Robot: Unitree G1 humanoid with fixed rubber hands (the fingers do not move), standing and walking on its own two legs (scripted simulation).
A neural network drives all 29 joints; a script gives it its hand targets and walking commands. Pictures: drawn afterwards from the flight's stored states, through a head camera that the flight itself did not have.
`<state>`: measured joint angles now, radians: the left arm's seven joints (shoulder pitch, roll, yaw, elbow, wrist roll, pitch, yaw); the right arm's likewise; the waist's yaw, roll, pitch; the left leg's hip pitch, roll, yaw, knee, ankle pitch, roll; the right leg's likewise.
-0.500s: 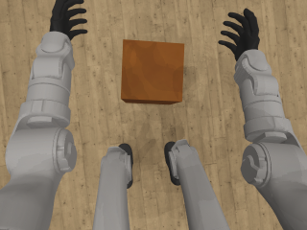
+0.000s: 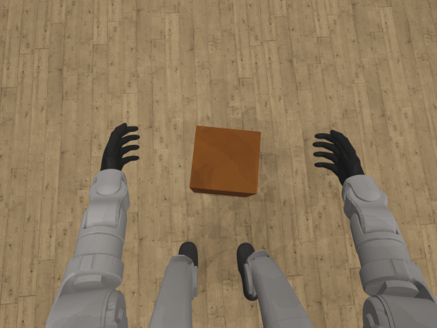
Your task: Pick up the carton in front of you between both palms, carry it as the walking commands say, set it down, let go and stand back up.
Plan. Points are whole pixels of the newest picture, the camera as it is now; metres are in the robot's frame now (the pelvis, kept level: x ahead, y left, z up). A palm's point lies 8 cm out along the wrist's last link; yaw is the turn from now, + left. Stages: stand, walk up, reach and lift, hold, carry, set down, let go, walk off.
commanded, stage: let go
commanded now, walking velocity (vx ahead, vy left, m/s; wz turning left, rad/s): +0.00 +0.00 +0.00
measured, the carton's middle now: (223, 165) +0.46 -0.05 -0.58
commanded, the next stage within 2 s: stand in 1.00 s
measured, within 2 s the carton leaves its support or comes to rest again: neither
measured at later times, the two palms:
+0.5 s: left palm (57, 262) +0.25 +0.23 -0.01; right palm (402, 262) +0.21 -0.23 +0.00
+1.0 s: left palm (49, 299) +0.21 +0.23 +0.00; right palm (412, 265) +0.21 -0.24 +0.01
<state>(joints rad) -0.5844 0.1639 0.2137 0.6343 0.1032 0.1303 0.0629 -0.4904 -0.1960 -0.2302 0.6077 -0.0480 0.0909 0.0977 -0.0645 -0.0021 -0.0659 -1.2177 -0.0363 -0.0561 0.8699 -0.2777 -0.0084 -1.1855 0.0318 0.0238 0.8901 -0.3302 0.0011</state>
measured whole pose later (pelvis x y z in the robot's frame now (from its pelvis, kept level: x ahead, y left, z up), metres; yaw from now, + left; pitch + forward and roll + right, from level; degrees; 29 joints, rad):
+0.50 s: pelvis +0.05 +0.00 +0.07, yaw -1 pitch +7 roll +0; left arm 0.15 0.20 0.08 0.49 0.02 0.00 -0.02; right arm 0.21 -0.20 -0.04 0.44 0.02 0.00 0.07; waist -0.03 -0.03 0.01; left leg -0.34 -0.02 -0.03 0.45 -0.24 0.00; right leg -0.31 0.03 0.06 0.46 -0.27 0.00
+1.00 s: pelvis +0.05 +0.00 +0.07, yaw -2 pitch -6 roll +1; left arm 0.23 0.21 0.04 0.44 0.01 0.12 -0.05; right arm 0.20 -0.22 -0.03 0.37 -0.03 0.23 0.03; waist 0.00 -0.02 0.11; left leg -0.08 -0.03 -0.03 0.46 -0.27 0.00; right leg -0.06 0.02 0.07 0.48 -0.31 -0.01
